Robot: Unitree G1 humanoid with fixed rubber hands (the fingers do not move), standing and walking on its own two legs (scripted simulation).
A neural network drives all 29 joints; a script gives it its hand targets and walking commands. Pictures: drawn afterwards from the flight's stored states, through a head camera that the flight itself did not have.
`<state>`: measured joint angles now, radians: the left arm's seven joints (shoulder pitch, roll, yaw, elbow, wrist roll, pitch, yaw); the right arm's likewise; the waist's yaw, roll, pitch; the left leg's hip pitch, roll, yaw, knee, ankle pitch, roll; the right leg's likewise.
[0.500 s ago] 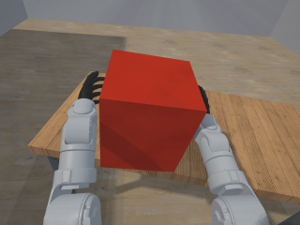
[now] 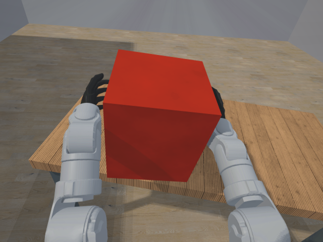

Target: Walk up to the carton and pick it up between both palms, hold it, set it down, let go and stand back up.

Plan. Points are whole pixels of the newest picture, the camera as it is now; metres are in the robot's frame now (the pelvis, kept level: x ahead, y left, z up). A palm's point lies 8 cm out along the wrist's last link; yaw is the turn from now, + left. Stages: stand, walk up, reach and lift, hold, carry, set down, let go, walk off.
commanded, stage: reach and lift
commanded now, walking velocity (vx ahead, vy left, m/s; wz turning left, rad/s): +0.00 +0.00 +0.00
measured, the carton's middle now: (154, 119) +0.38 -0.01 +0.15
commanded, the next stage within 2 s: hold in 0.08 s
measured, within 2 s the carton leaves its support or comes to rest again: neither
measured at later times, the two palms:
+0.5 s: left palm (87, 104) +0.36 +0.14 +0.22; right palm (218, 115) +0.35 -0.16 +0.19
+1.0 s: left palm (82, 105) +0.35 +0.15 +0.22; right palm (214, 114) +0.36 -0.15 +0.19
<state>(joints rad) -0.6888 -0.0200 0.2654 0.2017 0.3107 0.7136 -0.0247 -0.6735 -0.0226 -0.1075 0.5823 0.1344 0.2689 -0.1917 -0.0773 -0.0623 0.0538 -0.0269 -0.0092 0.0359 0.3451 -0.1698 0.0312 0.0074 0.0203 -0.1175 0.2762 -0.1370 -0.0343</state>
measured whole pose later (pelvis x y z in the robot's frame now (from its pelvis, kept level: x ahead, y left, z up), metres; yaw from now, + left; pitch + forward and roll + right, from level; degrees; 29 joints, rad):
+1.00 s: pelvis -0.01 +0.00 +0.00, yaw +0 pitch -10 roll -1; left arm -0.68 -0.02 0.29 0.07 0.34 0.83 -0.06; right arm -0.69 -0.02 -0.07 0.50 0.17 0.36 -0.22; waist -0.07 -0.06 0.06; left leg -0.01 -0.01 0.03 0.35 -0.16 0.03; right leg 0.03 0.02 -0.12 0.28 -0.13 -0.04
